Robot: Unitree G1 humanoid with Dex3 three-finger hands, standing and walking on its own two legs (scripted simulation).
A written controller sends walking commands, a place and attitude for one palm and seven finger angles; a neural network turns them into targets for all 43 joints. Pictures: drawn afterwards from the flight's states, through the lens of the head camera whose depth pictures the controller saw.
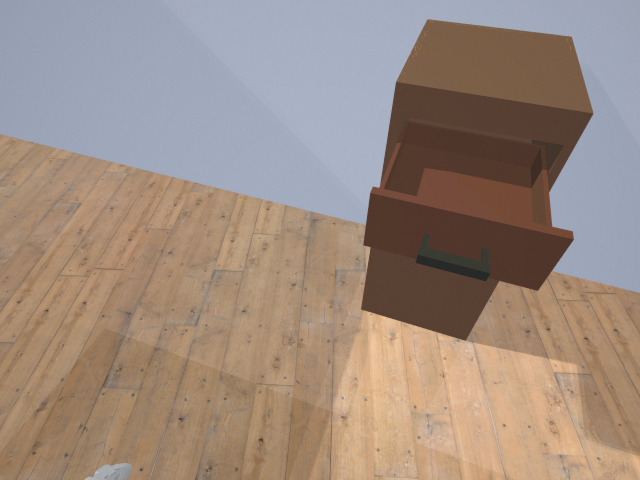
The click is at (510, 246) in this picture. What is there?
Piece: drawer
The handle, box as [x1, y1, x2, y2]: [416, 233, 490, 280]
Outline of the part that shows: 424,234 422,245 419,248 416,262 486,280 490,268 490,264 487,262 488,249 482,249 481,260 477,261 427,248 426,246 429,234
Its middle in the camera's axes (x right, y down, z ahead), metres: +0.24 +0.03 +0.69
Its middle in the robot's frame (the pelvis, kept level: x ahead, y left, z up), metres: +0.51 -0.21 -0.04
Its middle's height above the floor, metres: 0.73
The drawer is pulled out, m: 0.29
